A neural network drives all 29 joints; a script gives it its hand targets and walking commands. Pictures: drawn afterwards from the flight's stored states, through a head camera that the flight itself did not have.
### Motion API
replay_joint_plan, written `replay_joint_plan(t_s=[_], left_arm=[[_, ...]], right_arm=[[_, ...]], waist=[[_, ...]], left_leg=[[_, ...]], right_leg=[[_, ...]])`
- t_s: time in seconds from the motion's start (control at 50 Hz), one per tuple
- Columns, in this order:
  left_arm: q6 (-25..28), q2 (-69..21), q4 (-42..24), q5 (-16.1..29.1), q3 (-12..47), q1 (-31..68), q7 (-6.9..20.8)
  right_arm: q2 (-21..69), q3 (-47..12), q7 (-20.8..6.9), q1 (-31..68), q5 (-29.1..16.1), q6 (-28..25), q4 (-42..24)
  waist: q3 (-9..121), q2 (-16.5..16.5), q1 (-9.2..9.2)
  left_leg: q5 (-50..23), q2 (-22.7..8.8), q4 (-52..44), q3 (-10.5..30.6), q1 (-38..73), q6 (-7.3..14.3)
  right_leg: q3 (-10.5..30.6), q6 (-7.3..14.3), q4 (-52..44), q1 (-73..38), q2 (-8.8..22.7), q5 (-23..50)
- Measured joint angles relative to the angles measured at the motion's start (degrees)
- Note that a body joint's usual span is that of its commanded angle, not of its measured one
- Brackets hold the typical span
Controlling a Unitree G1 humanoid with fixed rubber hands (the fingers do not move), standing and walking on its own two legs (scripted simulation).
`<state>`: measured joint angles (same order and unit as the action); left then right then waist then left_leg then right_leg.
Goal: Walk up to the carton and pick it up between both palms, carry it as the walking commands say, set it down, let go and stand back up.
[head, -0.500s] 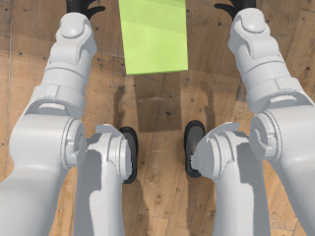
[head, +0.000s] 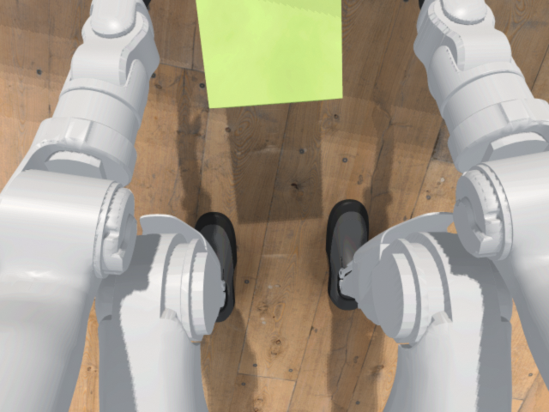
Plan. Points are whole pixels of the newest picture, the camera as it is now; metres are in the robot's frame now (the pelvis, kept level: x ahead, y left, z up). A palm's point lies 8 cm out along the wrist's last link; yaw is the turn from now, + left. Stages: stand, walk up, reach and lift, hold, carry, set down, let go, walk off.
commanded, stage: reach and lift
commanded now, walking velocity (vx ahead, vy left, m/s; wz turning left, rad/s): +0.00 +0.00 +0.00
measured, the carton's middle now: out of the picture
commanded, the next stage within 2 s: none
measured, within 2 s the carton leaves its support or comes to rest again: leaves its support in 1.32 s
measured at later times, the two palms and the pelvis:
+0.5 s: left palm out of the picture +0.54 +0.14 -0.19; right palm out of the picture +0.55 -0.13 -0.19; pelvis +0.00 +0.00 +0.01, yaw +1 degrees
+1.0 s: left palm out of the picture +0.55 +0.14 -0.19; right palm out of the picture +0.56 -0.12 -0.18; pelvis +0.01 +0.00 -0.01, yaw +1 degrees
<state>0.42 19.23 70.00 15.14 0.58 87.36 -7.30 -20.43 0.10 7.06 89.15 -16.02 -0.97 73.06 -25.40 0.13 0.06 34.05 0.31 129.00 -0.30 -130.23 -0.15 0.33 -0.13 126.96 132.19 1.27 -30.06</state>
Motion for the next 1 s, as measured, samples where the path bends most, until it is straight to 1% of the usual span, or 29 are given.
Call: replay_joint_plan(t_s=[0.28,0.38,0.52,0.58,0.62,0.68,0.74,0.84,0.92,1.0], left_arm=[[-0.02,-1.20,0.62,-1.03,-0.85,0.50,0.18],[-0.06,-2.11,0.89,-2.08,-1.44,1.52,-0.12],[0.00,-2.59,0.78,-3.11,-2.05,2.15,-0.36],[-0.01,-2.93,0.75,-3.73,-2.48,2.36,-0.40],[-0.08,-3.06,0.78,-4.27,-2.91,2.40,-0.44],[-0.39,-3.46,0.97,-5.38,-4.20,2.50,-0.32],[-1.71,-3.89,0.78,-7.53,-6.56,2.44,0.30],[-4.85,-4.13,-0.73,-11.19,-9.41,1.43,2.64],[-6.67,-4.43,-1.91,-12.45,-10.28,0.34,3.96],[-7.79,-4.74,-2.84,-13.10,-10.60,-0.69,4.59]], right_arm=[[1.58,0.74,0.24,0.63,1.08,-0.02,0.60],[2.55,0.92,0.33,1.58,1.95,0.00,0.76],[4.69,2.04,0.22,3.48,4.59,-0.12,1.22],[5.96,3.20,0.03,4.36,6.39,-0.13,1.56],[6.28,4.47,0.73,4.56,7.68,-0.14,1.87],[6.30,5.57,0.43,4.54,8.97,0.31,1.82],[6.43,7.44,-0.27,4.34,10.95,1.99,1.23],[6.70,10.68,-2.39,3.41,14.67,5.68,-0.57],[6.90,12.11,-3.32,2.28,16.08,7.40,-1.74],[7.17,12.86,-3.75,1.03,16.55,8.13,-2.65]], waist=[[0.32,0.16,0.19],[-0.17,0.17,0.17],[-0.98,-0.10,0.01],[-1.31,-0.30,0.00],[-1.46,-0.40,0.13],[-1.54,-0.61,0.19],[-1.32,-0.69,0.29],[-0.15,-0.75,0.36],[1.17,-0.76,0.35],[2.48,-0.65,0.37]], left_leg=[[-0.80,0.10,-1.14,-0.06,-0.02,-0.21],[-1.00,0.12,-1.47,-0.11,0.23,-0.22],[-1.10,0.28,-1.83,-0.38,0.68,-0.20],[-1.08,0.45,-1.88,-0.53,0.89,-0.15],[-1.05,0.60,-1.84,-0.56,1.04,-0.10],[-0.95,0.79,-1.58,-0.56,1.13,0.04],[-0.73,0.92,-1.00,-0.64,1.07,0.18],[0.05,1.04,0.42,-0.60,0.60,0.21],[0.86,1.18,1.40,-0.39,0.16,0.09],[1.58,1.36,1.89,-0.07,-0.17,-0.16]], right_leg=[[0.10,0.18,-0.92,0.14,-0.02,0.70],[0.17,0.13,-1.22,-0.11,-0.06,0.87],[0.49,-0.02,-1.40,-0.55,-0.01,0.80],[0.70,-0.15,-1.34,-0.82,0.07,0.63],[0.79,-0.28,-1.25,-1.07,0.10,0.48],[1.04,-0.54,-0.98,-1.33,-0.27,0.18],[1.20,-0.73,-0.38,-1.36,-0.30,-0.15],[1.22,-0.69,1.06,-0.91,-0.33,-0.94],[1.14,-0.69,2.06,-0.46,-0.46,-1.73],[1.05,-0.78,2.59,-0.15,-0.74,-2.53]])
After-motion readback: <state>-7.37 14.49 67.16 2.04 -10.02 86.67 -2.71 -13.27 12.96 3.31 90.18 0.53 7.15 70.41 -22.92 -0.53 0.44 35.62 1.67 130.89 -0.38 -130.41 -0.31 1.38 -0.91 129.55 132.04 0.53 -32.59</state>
